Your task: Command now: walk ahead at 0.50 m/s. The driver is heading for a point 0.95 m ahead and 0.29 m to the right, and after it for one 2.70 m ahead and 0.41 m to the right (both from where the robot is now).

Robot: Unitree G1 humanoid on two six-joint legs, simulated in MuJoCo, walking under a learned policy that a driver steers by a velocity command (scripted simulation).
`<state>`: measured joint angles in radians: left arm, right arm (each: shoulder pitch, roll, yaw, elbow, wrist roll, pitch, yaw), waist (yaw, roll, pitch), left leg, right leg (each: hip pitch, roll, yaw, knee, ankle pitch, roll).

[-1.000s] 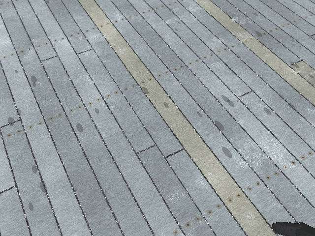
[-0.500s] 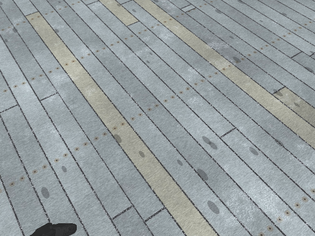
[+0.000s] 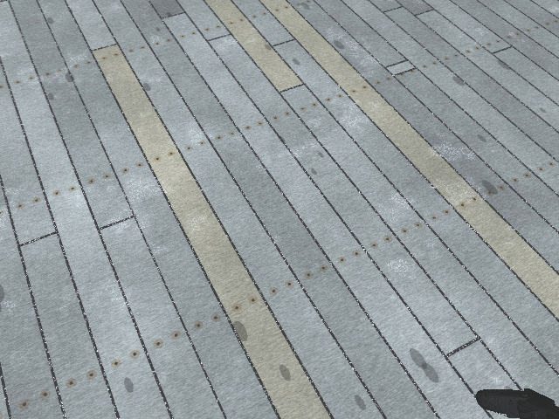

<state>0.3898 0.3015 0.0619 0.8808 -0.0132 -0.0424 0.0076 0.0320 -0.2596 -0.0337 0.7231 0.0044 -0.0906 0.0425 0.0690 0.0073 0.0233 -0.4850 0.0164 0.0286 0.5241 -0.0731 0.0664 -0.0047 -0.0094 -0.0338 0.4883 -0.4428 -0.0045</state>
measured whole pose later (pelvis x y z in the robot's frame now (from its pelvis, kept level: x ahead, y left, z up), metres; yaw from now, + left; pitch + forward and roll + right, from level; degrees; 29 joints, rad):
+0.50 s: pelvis +0.26 -0.01 +0.00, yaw -9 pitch +2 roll +2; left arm 0.10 0.27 0.05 0.70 0.00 -0.06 -0.06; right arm 0.28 -0.28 -0.06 0.88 0.01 -0.03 -0.03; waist -0.05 -0.03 0.03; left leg 0.01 0.00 0.20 0.44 -0.44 0.00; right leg -0.52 -0.02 -0.03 0.52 0.00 -0.07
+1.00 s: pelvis +0.36 +0.00 +0.01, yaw -27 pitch +2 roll +0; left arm 0.16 0.31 0.08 0.62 -0.01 0.05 0.03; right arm 0.17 -0.28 -0.06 0.75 -0.02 -0.02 -0.02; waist 0.01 -0.04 0.01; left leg -0.36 -0.02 -0.07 0.56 -0.24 -0.01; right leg -0.45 0.15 0.20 0.65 -0.32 -0.03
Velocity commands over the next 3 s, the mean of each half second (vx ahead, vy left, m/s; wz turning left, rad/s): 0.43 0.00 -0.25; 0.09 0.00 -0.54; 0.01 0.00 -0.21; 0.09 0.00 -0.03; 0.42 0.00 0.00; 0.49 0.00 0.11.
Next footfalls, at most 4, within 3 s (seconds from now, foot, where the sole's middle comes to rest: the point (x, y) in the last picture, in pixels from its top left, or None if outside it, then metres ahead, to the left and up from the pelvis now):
0.50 right None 0.42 -0.13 -0.76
0.96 left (269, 406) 0.48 0.08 -0.76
1.30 right None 0.32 -0.13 -0.76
2.50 right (437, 330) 0.70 -0.33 -0.76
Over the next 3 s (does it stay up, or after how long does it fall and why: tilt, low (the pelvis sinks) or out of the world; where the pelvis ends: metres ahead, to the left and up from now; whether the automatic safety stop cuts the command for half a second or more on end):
stays up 0.86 -0.27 0.00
